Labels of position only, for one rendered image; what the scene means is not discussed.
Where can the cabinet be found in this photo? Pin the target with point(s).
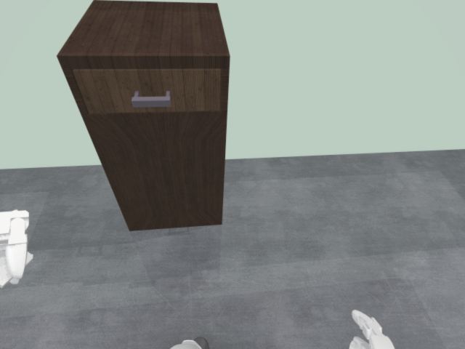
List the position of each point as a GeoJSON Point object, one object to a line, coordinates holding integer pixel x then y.
{"type": "Point", "coordinates": [166, 169]}

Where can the right robot hand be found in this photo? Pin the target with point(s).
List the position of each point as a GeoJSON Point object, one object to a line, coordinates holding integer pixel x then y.
{"type": "Point", "coordinates": [372, 331]}

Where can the handle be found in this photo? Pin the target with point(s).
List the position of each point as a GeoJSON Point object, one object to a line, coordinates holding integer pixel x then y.
{"type": "Point", "coordinates": [151, 101]}

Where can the left robot hand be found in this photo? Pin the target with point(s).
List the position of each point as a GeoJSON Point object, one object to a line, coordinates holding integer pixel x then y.
{"type": "Point", "coordinates": [14, 255]}

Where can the drawer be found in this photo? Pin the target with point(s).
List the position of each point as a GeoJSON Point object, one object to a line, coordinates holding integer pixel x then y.
{"type": "Point", "coordinates": [111, 90]}

